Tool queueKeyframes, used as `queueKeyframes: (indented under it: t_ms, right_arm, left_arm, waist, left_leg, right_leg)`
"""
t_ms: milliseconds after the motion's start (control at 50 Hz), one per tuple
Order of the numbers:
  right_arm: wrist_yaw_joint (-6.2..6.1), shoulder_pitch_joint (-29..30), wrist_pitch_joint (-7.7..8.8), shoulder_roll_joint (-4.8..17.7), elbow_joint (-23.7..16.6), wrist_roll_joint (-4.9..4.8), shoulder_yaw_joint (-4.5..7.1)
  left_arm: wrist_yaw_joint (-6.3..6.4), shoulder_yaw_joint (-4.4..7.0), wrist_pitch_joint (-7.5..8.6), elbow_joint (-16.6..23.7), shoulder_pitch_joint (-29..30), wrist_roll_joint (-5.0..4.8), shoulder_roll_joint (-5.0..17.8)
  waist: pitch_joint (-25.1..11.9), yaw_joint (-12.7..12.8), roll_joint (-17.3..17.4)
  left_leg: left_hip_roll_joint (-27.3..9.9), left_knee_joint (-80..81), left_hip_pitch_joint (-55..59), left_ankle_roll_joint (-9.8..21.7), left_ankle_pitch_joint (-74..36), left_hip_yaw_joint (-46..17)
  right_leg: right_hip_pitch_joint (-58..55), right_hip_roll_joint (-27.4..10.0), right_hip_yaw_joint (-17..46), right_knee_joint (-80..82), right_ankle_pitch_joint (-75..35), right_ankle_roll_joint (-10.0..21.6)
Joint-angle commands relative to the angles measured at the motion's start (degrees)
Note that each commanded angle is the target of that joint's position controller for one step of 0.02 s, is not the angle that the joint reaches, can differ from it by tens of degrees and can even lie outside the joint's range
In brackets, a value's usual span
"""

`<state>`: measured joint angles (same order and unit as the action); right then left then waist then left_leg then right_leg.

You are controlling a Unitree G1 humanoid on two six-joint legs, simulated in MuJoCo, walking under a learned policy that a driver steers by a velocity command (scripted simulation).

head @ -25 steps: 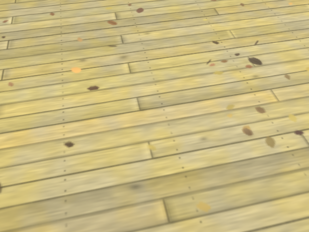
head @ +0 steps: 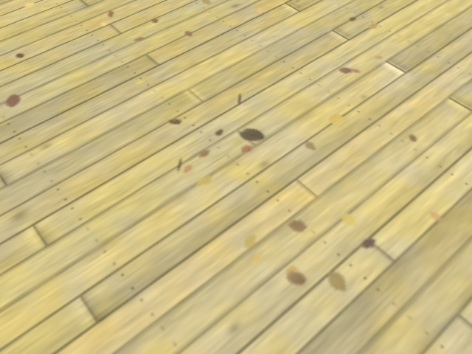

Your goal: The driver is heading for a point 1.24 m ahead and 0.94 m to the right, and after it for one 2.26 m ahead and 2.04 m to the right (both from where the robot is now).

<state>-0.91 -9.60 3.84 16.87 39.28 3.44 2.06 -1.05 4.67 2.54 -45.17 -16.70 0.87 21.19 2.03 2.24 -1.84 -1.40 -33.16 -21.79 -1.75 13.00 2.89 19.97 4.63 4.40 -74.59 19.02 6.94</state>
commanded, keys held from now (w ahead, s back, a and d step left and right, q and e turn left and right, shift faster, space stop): w+e+shift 0.24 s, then w+shift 0.50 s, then w+e+shift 0.26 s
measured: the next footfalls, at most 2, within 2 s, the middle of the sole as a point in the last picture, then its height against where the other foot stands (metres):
right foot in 0.34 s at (298, 353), level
left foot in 0.78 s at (299, 203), level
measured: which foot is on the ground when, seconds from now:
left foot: down 0.00-0.34, up 0.36-0.76, down 0.78-1.00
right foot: up 0.00-0.32, down 0.34-0.80, up 0.82-1.00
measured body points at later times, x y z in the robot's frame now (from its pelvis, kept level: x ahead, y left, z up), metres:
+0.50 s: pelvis +0.44 -0.08 +0.00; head +0.46 -0.09 +0.45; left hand +0.61 +0.15 -0.12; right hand +0.45 -0.35 -0.11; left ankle +0.44 +0.10 -0.62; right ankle +0.43 -0.10 -0.72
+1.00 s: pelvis +0.91 -0.23 +0.01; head +0.91 -0.24 +0.46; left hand +1.16 -0.07 -0.09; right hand +0.77 -0.47 -0.11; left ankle +0.92 -0.12 -0.72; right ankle +0.86 -0.34 -0.62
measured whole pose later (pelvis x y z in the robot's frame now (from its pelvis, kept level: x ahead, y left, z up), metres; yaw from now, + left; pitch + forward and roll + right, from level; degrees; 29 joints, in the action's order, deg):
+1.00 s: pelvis +0.91 -0.23 +0.01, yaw -34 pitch +0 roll +3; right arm 1.2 -22.9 5.4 16.6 49.3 1.8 3.2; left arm -2.3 1.5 1.6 -44.6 -12.1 1.1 17.0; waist 0.4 -0.9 -2.3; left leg 1.3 -21.9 -6.0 1.6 16.0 11.2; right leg 37.0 -3.9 1.7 -72.1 11.1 6.0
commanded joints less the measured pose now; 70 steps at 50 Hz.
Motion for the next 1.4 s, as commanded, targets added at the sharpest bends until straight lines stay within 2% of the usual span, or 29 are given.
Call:
queueKeyframes:
  t_ms: [20,80,200,260,300,320,340,360,380,420,480,580,640,700,760,780,800,820,860,980,1120,1160,1200,1240,1260,1280,1300,1320,1400]
  right_arm:
    - [0.19,-10.09,1.11,3.85,1.9,-0.53,1.52]
    - [1.41,-11.26,2.73,2.96,4.67,-2.18,1.27]
    - [1.09,-12.56,3.62,6.65,7.0,-1.85,1.85]
    - [0.08,-16.8,2.6,10.61,7.58,-1.89,2.51]
    - [-0.58,-15.22,0.88,14.23,6.95,-1.66,3.24]
    - [-0.56,-12.48,0.21,14.28,5.62,-1.45,3.19]
    - [-0.05,-12.21,-0.12,12.02,5.27,-1.2,3.01]
    - [0.91,-17.93,0.25,3.87,0.41,-1.74,1.19]
    - [0.99,-12.13,1.36,7.43,-2.97,-2.67,1.12]
    - [0.9,-7.6,2.14,6.88,-2.57,-2.92,0.42]
    - [1.79,-10.4,-0.73,4.39,-0.51,-0.55,-0.36]
    - [3.26,3.98,-1.1,1.86,-5.36,-1.22,-1.56]
    - [4.11,8.29,-0.45,1.27,-6.1,-2.36,-1.81]
    - [3.31,9.3,-0.1,3.22,-6.2,-2.06,-1.16]
    - [1.37,-8.81,-0.31,8.7,-1.35,-1.84,1.52]
    - [0.14,-21.36,-0.58,11.17,1.61,-1.32,2.65]
    - [-0.27,-23.94,-0.27,18.45,1.91,1.35,4.79]
    - [1.21,-21.74,-0.33,14.85,1.67,0.4,4.29]
    - [1.73,-11.56,0.35,6.87,2.04,-0.4,2.8]
    - [2.38,-11.01,3.19,3.29,7.27,-2.26,1.57]
    - [1.08,-13.72,4.21,5.6,9.32,-2.93,1.71]
    - [0.06,-14.58,3.02,8.85,8.98,-2.84,2.34]
    - [-0.9,-11.24,0.56,12.73,7.55,-1.92,3.59]
    - [-0.63,-6.79,-1.13,12.84,5.9,-1.2,4.12]
    - [0.55,-5.39,-0.68,3.6,3.53,-0.65,1.93]
    - [1.05,-8.36,0.61,2.91,-3.9,-2.85,1.17]
    - [0.85,-4.18,2.39,4.59,-4.2,-2.13,0.37]
    - [0.82,-1.79,3.16,5.55,-3.78,-2.14,0.26]
    - [1.06,-1.18,-0.61,4.41,-3.64,0.9,-0.61]
  left_arm:
    - [-2.17,-1.31,-0.98,8.14,5.7,1.39,-0.68]
    - [-3.21,-2.46,-2.35,12.17,10.67,1.3,-2.47]
    - [-4.99,-3.5,-2.46,16.39,21.91,1.03,-1.8]
    - [-4.67,-3.36,-1.93,15.18,20.59,1.11,-1.34]
    - [-3.41,-1.85,-1.45,11.11,7.04,1.33,1.65]
    - [-2.4,-0.3,-1.19,6.83,-5.73,1.36,4.16]
    - [-1.03,1.44,-1.29,4.01,-9.78,1.36,6.78]
    - [-0.27,2.62,-1.96,5.97,-3.18,2.12,13.41]
    - [0.4,2.88,-2.52,7.62,-7.32,1.52,12.79]
    - [1.46,1.97,-1.2,4.88,-4.08,0.96,7.94]
    - [1.91,-0.42,1.67,3.49,-0.79,0.44,1.96]
    - [0.27,-0.41,4.06,0.91,-4.29,-0.79,2.01]
    - [-0.06,-0.23,5.24,-0.7,-7.57,-1.97,3.37]
    - [0.47,-0.08,5.08,-2.75,-9.5,-1.11,5.74]
    - [1.96,0.5,3.18,-3.93,-8.32,1.54,9.15]
    - [2.17,0.06,2.86,-3.38,-5.33,2.12,7.66]
    - [1.34,-2.27,3.3,-0.55,-13.92,-0.84,-2.51]
    - [1.26,-2.44,3.89,-0.65,-12.35,-1.46,-0.24]
    - [1.23,-2.33,3.36,0.73,-1.91,-0.74,2.02]
    - [-1.97,-3.41,-1.51,4.06,4.55,0.39,-3.89]
    - [-4.09,-3.87,-0.41,8.83,18.26,0.32,-4.37]
    - [-3.65,-3.16,-0.22,7.6,14.84,-0.05,-2.55]
    - [-2.5,-1.54,-0.16,4.19,1.27,-0.7,1.0]
    - [-0.37,1.9,-0.64,-1.88,-17.87,-0.64,5.97]
    - [0.58,3.01,-1.41,-1.53,-11.11,-1.37,9.3]
    - [0.23,4.11,-2.12,1.04,-8.93,0.9,14.98]
    - [0.83,4.2,-2.11,2.03,-9.25,1.14,12.62]
    - [1.26,3.58,-1.58,0.55,-8.44,0.63,9.1]
    - [1.69,1.11,1.66,0.38,-4.14,-0.72,3.89]
  waist:
    - [-2.52,-3.93,5.68]
    - [-0.04,-2.15,6.27]
    - [6.76,-2.23,3.67]
    - [2.85,-0.8,6.57]
    - [-4.35,6.76,9.48]
    - [-9.44,12.08,9.45]
    - [-10.66,12.42,4.01]
    - [-15.15,1.17,-11.77]
    - [-24.09,5.57,-4.84]
    - [-6.71,1.7,4.24]
    - [-1.21,-4.89,6.17]
    - [6.03,-2.08,2.59]
    - [5.27,0.08,2.24]
    - [3.57,0.07,0.38]
    - [-9.05,-9.84,-3.01]
    - [-14.45,-16.61,-2.31]
    - [-23.54,-10.11,16.21]
    - [-28.28,-10.06,15.68]
    - [-9.13,-7.33,2.62]
    - [4.3,-0.9,5.14]
    - [7.44,-1.9,3.56]
    - [2.89,0.46,6.1]
    - [-5.27,8.19,9.82]
    - [-12.62,15.75,6.59]
    - [-5.39,8.23,-9.23]
    - [-16.88,2.7,-14.42]
    - [-16.27,4.53,-1.55]
    - [-8.3,2.95,5.23]
    - [-0.36,-4.55,7.55]
  left_leg:
    - [-16.69,19.88,18.88,7.51,8.53,-20.16]
    - [-15.71,23.15,16.11,5.71,-5.0,-8.37]
    - [-10.31,28.18,15.27,2.77,-25.18,11.52]
    - [-11.53,19.12,23.47,1.79,-63.75,14.04]
    - [-14.51,1.6,23.73,3.28,-76.19,12.61]
    - [-14.7,-12.98,18.15,4.63,-72.14,11.44]
    - [-9.33,-33.33,5.99,4.24,-36.94,11.59]
    - [-0.7,-56.03,-16.22,1.5,16.39,8.21]
    - [0.36,-61.1,-23.24,1.83,11.45,-3.41]
    - [-5.01,-52.11,-25.31,2.31,5.22,-4.33]
    - [-8.58,-40.61,-13.86,0.95,6.9,-5.59]
    - [-8.44,-15.87,-14.96,0.86,-10.02,-1.31]
    - [-5.05,-3.86,-6.18,3.73,-25.51,1.3]
    - [-0.94,1.41,-5.56,6.55,-21.81,3.09]
    - [4.32,0.64,13.64,8.83,-6.54,2.05]
    - [-0.75,-1.32,29.07,9.51,-0.83,-2.6]
    - [-20.25,2.24,46.64,15.94,16.41,-31.15]
    - [-23.43,15.27,47.69,16.46,25.41,-51.71]
    - [-19.66,17.9,28.31,12.94,20.54,-32.82]
    - [-13.84,27.59,9.04,7.09,0.22,-3.45]
    - [-9.43,29.98,17.62,4.04,-36.56,15.01]
    - [-10.6,22.11,26.4,3.12,-62.95,15.71]
    - [-12.61,3.67,29.08,3.47,-78.16,14.88]
    - [-10.57,-31.1,16.88,3.97,-57.89,12.78]
    - [0.28,-51.37,-2.17,2.28,5.04,10.89]
    - [5.71,-65.26,-24.18,-0.44,16.79,-1.43]
    - [1.75,-61.71,-28.72,0.79,12.19,-7.49]
    - [-0.9,-54.53,-27.37,1.22,9.06,-8.08]
    - [-5.87,-38.18,-14.93,-1.73,10.42,-7.2]
  right_leg:
    - [23.4,-8.8,1.0,-3.16,-2.64,-1.03]
    - [26.51,-10.88,-0.17,-1.08,-7.05,-1.19]
    - [20.22,-8.24,-10.57,23.02,-19.63,1.01]
    - [10.63,-1.87,-15.97,29.7,-15.68,4.13]
    - [-4.51,1.73,-13.62,31.46,-9.02,6.25]
    - [-18.83,2.23,-10.3,35.57,-7.93,7.99]
    - [-31.04,-1.36,-3.19,39.92,-5.51,9.15]
    - [-45.02,-17.79,24.19,41.96,-9.33,14.02]
    - [-48.18,-20.82,37.73,52.61,-1.46,17.98]
    - [-29.9,-19.27,29.36,59.4,-2.86,13.98]
    - [-9.8,-13.38,18.05,62.94,-8.96,11.38]
    - [-4.43,-6.73,5.56,70.18,-18.79,8.96]
    - [-7.33,-8.49,3.43,74.43,-29.58,6.59]
    - [-20.89,-10.84,1.23,68.56,-53.57,4.35]
    - [-25.26,-12.78,1.32,41.8,-73.06,1.97]
    - [-14.5,-10.55,0.62,24.17,-62.01,1.56]
    - [7.08,-1.25,-1.99,-4.51,-16.64,-0.86]
    - [15.65,2.16,3.19,-11.62,4.93,0.31]
    - [19.53,-5.94,2.13,-7.12,-5.53,0.72]
    - [20.63,-11.95,-0.8,1.54,-9.46,-1.36]
    - [15.68,-7.35,-13.55,31.18,-27.37,2.55]
    - [10.98,-2.74,-16.46,33.33,-24.05,4.06]
    - [-1.96,1.13,-15.95,32.51,-15.63,5.63]
    - [-25.12,1.81,-8.65,37.97,-6.95,8.55]
    - [-27.45,-6.52,6.83,39.43,-9.81,10.4]
    - [-45.66,-16.75,38.99,50.28,-4.87,24.17]
    - [-44.31,-18.79,45.0,58.99,1.43,21.79]
    - [-34.85,-17.21,40.43,60.89,0.79,18.81]
    - [-9.33,-8.65,23.7,61.81,-13.76,14.51]
Velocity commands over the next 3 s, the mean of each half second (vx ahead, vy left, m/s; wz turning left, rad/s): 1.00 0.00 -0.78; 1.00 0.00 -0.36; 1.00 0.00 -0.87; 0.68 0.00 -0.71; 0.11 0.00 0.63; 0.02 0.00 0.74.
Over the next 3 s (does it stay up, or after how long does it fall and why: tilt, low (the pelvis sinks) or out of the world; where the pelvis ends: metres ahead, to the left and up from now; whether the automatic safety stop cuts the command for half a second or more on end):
stays up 1.53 -1.01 0.02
